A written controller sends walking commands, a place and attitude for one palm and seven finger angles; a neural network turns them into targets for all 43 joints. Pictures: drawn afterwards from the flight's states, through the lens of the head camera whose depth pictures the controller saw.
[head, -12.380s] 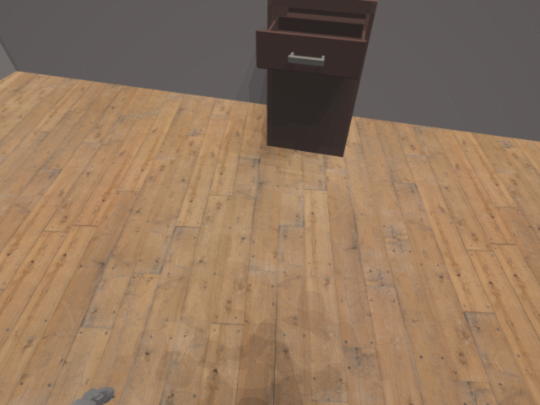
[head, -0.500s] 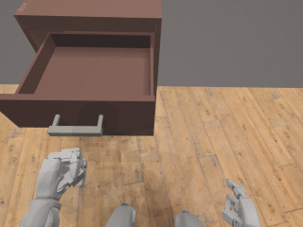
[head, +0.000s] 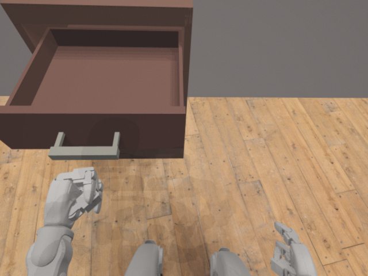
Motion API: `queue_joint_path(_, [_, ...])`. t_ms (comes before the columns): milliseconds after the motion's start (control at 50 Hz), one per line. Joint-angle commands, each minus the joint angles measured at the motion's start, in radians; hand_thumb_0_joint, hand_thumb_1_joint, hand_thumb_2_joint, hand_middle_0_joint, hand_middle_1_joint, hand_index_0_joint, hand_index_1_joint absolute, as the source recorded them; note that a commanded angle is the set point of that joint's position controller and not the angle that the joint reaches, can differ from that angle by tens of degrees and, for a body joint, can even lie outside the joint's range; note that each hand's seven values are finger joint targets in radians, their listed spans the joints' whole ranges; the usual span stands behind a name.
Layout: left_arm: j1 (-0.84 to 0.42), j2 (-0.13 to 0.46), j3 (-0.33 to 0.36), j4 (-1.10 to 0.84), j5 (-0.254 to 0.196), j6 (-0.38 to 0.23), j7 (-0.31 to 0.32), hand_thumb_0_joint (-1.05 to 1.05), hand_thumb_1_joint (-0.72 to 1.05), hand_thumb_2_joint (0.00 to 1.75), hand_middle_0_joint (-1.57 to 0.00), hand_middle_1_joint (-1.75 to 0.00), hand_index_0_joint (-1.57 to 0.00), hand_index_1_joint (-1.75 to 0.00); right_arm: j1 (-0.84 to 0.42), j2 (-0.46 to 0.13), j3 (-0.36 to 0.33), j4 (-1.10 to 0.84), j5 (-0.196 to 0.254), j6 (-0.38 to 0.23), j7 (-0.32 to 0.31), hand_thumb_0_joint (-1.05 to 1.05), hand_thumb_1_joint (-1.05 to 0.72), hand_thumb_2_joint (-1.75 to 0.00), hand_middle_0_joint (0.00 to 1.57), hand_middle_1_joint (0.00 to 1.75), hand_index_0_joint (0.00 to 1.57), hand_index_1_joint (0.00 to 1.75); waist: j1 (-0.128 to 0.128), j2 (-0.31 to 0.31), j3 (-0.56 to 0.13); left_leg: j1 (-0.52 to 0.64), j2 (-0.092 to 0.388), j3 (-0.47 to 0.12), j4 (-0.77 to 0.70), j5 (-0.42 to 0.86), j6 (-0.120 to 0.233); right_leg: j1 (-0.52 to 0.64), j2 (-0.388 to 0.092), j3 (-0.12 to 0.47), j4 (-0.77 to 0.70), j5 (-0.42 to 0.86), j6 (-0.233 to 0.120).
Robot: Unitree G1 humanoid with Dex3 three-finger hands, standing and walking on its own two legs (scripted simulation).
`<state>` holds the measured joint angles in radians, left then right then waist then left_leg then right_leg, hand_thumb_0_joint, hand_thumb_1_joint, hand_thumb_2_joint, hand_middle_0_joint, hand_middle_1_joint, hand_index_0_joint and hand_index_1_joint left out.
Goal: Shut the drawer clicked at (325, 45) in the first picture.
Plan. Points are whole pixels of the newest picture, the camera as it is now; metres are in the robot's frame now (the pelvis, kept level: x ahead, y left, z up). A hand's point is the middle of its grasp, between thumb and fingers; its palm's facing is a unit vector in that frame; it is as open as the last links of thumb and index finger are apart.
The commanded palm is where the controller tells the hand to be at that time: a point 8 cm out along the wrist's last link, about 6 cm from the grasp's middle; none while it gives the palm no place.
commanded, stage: bring the fist close to the handle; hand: left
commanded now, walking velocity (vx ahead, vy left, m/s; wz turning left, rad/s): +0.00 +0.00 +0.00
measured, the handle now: (87, 144) +0.38 +0.23 +0.04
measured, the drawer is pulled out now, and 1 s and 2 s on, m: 0.30 0.28 0.13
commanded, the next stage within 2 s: push the drawer shut in 0.16 s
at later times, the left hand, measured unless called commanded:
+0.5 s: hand (101, 184) +0.29 +0.18 +0.04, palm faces +0.04 -1.00 -0.05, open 3.3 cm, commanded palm +0.27 +0.23 +0.04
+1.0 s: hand (105, 168) +0.33 +0.18 +0.03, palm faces +0.03 -1.00 -0.06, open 2.7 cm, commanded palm +0.33 +0.23 +0.04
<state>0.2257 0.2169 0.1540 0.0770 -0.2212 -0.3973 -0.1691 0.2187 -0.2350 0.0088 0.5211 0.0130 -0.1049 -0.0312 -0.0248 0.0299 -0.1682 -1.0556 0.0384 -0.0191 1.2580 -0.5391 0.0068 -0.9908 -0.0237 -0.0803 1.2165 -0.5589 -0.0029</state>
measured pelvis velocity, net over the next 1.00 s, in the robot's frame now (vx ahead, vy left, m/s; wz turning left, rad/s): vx -0.02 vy -0.01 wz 0.01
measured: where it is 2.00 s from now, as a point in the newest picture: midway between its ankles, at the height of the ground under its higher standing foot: outside the picture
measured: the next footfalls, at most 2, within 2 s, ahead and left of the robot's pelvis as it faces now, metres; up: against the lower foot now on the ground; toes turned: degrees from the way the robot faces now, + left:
none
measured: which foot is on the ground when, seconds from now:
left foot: down 0.00-1.00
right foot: down 0.00-1.00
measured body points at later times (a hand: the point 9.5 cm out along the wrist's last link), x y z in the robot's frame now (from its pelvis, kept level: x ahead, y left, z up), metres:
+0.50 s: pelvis +0.00 +0.00 +0.00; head +0.09 +0.01 +0.44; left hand +0.28 +0.23 +0.04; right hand +0.18 -0.24 -0.09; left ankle +0.03 +0.11 -0.63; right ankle +0.01 -0.12 -0.63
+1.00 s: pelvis -0.02 -0.01 +0.00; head +0.09 +0.01 +0.43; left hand +0.32 +0.24 +0.04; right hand +0.15 -0.25 -0.11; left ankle +0.03 +0.11 -0.63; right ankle +0.01 -0.12 -0.63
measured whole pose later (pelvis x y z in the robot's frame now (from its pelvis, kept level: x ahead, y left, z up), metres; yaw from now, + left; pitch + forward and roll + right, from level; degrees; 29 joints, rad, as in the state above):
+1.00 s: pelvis -0.02 -0.01 +0.00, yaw +1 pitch +20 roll -3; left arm -0.15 0.26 0.19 0.39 -0.19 -0.43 -0.17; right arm 0.20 -0.25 0.02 0.60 0.02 -0.08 -0.06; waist -0.03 0.03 -0.14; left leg -1.10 0.03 -0.04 1.27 -0.51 0.00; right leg -1.03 -0.03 -0.10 1.23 -0.54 -0.01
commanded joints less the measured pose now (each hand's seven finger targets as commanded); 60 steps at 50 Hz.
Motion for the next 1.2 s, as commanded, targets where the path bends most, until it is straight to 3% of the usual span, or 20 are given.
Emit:
queue_joint_path(0, [-0.041,0.103,0.058,-0.182,-0.022,-0.07,0.016,0.0,0.9,0.9,-1.4,-1.6,-1.4,-1.6,-0.03,-0.141,-0.06,-0.141,-0.002,-0.052,-0.01,0.0,-0.9,-0.9,0.2,0.3,0.2,0.3,-0.007,-0.024,-0.239,0.197,-0.031,-0.023,-0.184,0.216,0.016,0.146,0.038,0.017,-0.176,0.196,-0.019])
queue_joint_path(80, [-0.091,0.088,0.028,-0.201,-0.012,-0.09,0.006,0.0,0.9,0.9,-1.4,-1.6,-1.4,-1.6,-0.028,-0.14,-0.06,-0.141,-0.003,-0.053,-0.012,0.0,-0.9,-0.9,0.2,0.3,0.2,0.3,-0.012,0.004,-0.251,0.21,-0.033,-0.024,-0.179,0.213,0.015,0.13,0.033,0.019,-0.167,0.193,-0.02])
queue_joint_path(100, [-0.099,0.107,0.037,-0.206,-0.009,-0.094,0.004,0.0,0.9,0.9,-1.4,-1.6,-1.4,-1.6,-0.024,-0.143,-0.061,-0.141,-0.002,-0.053,-0.013,0.0,-0.9,-0.9,0.2,0.3,0.2,0.3,-0.016,0.009,-0.246,0.209,-0.031,-0.027,-0.178,0.216,0.016,0.125,0.036,0.018,-0.164,0.191,-0.023])
queue_joint_path(200, [-0.053,0.134,0.065,-0.228,-0.013,-0.092,0.002,0.0,0.9,0.9,-1.4,-1.6,-1.4,-1.6,-0.025,-0.141,-0.063,-0.146,-0.002,-0.05,-0.015,0.0,-0.9,-0.9,0.2,0.3,0.2,0.3,0.005,0.023,-0.297,0.229,-0.031,-0.025,-0.178,0.252,0.015,0.157,0.036,0.021,-0.157,0.225,-0.024])
queue_joint_path(220, [-0.05,0.116,0.05,-0.235,-0.011,-0.088,0.002,0.0,0.9,0.9,-1.4,-1.6,-1.4,-1.6,-0.03,-0.137,-0.059,-0.151,-0.003,-0.048,-0.013,0.0,-0.9,-0.9,0.2,0.3,0.2,0.3,0.007,0.037,-0.297,0.237,-0.033,-0.023,-0.182,0.26,0.015,0.159,0.034,0.021,-0.158,0.236,-0.024])
queue_joint_path(300, [-0.139,0.138,0.071,-0.204,-0.009,-0.077,0.018,0.0,0.9,0.9,-1.4,-1.6,-1.4,-1.6,-0.027,-0.14,-0.057,-0.135,-0.004,-0.04,-0.016,0.0,-0.9,-0.9,0.2,0.3,0.2,0.3,-0.014,0.022,-0.259,0.204,-0.032,-0.024,-0.171,0.219,0.016,0.131,0.037,0.023,-0.163,0.199,-0.021])
queue_joint_path(340, [-0.18,0.12,0.057,-0.181,-0.003,-0.075,0.021,0.0,0.9,0.9,-1.4,-1.6,-1.4,-1.6,-0.027,-0.138,-0.056,-0.13,-0.004,-0.038,-0.017,0.0,-0.9,-0.9,0.2,0.3,0.2,0.3,-0.02,0.026,-0.254,0.211,-0.032,-0.025,-0.171,0.214,0.014,0.117,0.035,0.022,-0.164,0.195,-0.021])
queue_joint_path(400, [-0.204,0.14,0.075,-0.147,-0.009,-0.07,0.015,0.0,0.9,0.9,-1.4,-1.6,-1.4,-1.6,-0.018,-0.146,-0.056,-0.121,-0.004,-0.038,-0.019,0.0,-0.9,-0.9,0.2,0.3,0.2,0.3,-0.019,0.007,-0.276,0.206,-0.032,-0.026,-0.167,0.223,0.017,0.135,0.037,0.027,-0.168,0.204,-0.022])
queue_joint_path(480, [-0.226,0.124,0.055,-0.153,-0.011,-0.058,-0.003,0.0,0.9,0.9,-1.4,-1.6,-1.4,-1.6,-0.017,-0.144,-0.059,-0.122,-0.001,-0.037,-0.017,0.0,-0.9,-0.9,0.2,0.3,0.2,0.3,-0.008,0.04,-0.332,0.251,-0.032,-0.017,-0.174,0.277,0.014,0.17,0.031,0.029,-0.166,0.269,-0.022])
queue_joint_path(560, [-0.299,0.15,0.08,-0.09,-0.004,-0.04,0.009,0.0,0.9,0.9,-1.4,-1.6,-1.4,-1.6,-0.005,-0.15,-0.058,-0.106,0.001,-0.026,-0.017,0.0,-0.9,-0.9,0.2,0.3,0.2,0.3,-0.022,0.0,-0.299,0.235,-0.028,-0.022,-0.179,0.267,0.014,0.158,0.034,0.027,-0.17,0.263,-0.019])
queue_joint_path(600, [-0.306,0.147,0.08,-0.069,-0.001,-0.04,0.019,0.0,0.9,0.9,-1.4,-1.6,-1.4,-1.6,-0.006,-0.15,-0.057,-0.108,-0.001,-0.023,-0.017,0.0,-0.9,-0.9,0.2,0.3,0.2,0.3,-0.017,0.009,-0.291,0.225,-0.03,-0.02,-0.182,0.264,0.015,0.159,0.034,0.028,-0.171,0.255,-0.021])
queue_joint_path(720, [-0.483,0.163,0.091,-0.026,0.008,-0.08,0.032,0.0,0.9,0.9,-1.4,-1.6,-1.4,-1.6,-0.003,-0.152,-0.057,-0.074,-0.002,-0.02,-0.022,0.0,-0.9,-0.9,0.2,0.3,0.2,0.3,-0.044,-0.003,-0.291,0.215,-0.029,-0.017,-0.169,0.212,0.017,0.124,0.032,0.041,-0.18,0.205,-0.016])
queue_joint_path(780, [-0.558,0.144,0.058,-0.001,0.011,-0.091,0.027,0.0,0.9,0.9,-1.4,-1.6,-1.4,-1.6,-0.009,-0.152,-0.054,-0.062,0.0,-0.024,-0.025,0.0,-0.9,-0.9,0.2,0.3,0.2,0.3,-0.053,0.044,-0.285,0.224,-0.033,-0.017,-0.173,0.166,0.016,0.095,0.03,0.043,-0.187,0.158,-0.018])
queue_joint_path(800, [-0.598,0.177,0.077,0.007,0.013,-0.093,0.027,0.0,0.9,0.9,-1.4,-1.6,-1.4,-1.6,-0.002,-0.157,-0.053,-0.055,0.0,-0.023,-0.029,0.0,-0.9,-0.9,0.2,0.3,0.2,0.3,-0.061,0.023,-0.288,0.215,-0.03,-0.022,-0.17,0.159,0.018,0.095,0.032,0.043,-0.185,0.151,-0.018])
queue_joint_path(940, [-0.773,0.188,0.062,0.104,0.016,-0.077,0.013,0.0,0.9,0.9,-1.4,-1.6,-1.4,-1.6,-0.001,-0.162,-0.043,-0.032,0.008,-0.024,-0.044,0.0,-0.9,-0.9,0.2,0.3,0.2,0.3,-0.072,0.056,-0.311,0.235,-0.031,-0.029,-0.19,0.092,0.015,0.067,0.031,0.046,-0.194,0.099,-0.019])
queue_joint_path(1000, [-0.82,0.211,0.081,0.136,0.011,-0.07,0.017,0.0,0.9,0.9,-1.4,-1.6,-1.4,-1.6,0.011,-0.167,-0.042,-0.025,0.008,-0.027,-0.048,0.0,-0.9,-0.9,0.2,0.3,0.2,0.3,-0.07,0.042,-0.34,0.237,-0.031,-0.031,-0.188,0.093,0.017,0.081,0.032,0.049,-0.198,0.099,-0.019])
queue_joint_path(1060, [-0.901,0.208,0.075,0.203,0.016,-0.063,0.021,0.0,0.9,0.9,-1.4,-1.6,-1.4,-1.6,0.017,-0.166,-0.038,-0.015,0.009,-0.022,-0.048,0.0,-0.9,-0.9,0.2,0.3,0.2,0.3,-0.079,0.032,-0.327,0.227,-0.031,-0.031,-0.193,0.077,0.014,0.078,0.03,0.05,-0.204,0.088,-0.017])
queue_joint_path(1100, [-0.931,0.242,0.102,0.249,0.017,-0.065,0.024,0.0,0.9,0.9,-1.4,-1.6,-1.4,-1.6,0.026,-0.17,-0.037,-0.011,0.008,-0.019,-0.049,0.0,-0.9,-0.9,0.2,0.3,0.2,0.3,-0.082,0.017,-0.322,0.208,-0.03,-0.03,-0.19,0.059,0.017,0.078,0.034,0.056,-0.209,0.068,-0.015])
queue_joint_path(1180, [-1.002,0.265,0.127,0.31,0.027,-0.079,0.024,0.0,0.9,0.9,-1.4,-1.6,-1.4,-1.6,0.043,-0.17,-0.036,-0.002,0.004,-0.01,-0.042,0.0,-0.9,-0.9,0.2,0.3,0.2,0.3,-0.072,0.047,-0.343,0.221,-0.032,-0.028,-0.194,0.081,0.012,0.084,0.031,0.057,-0.206,0.088,-0.019])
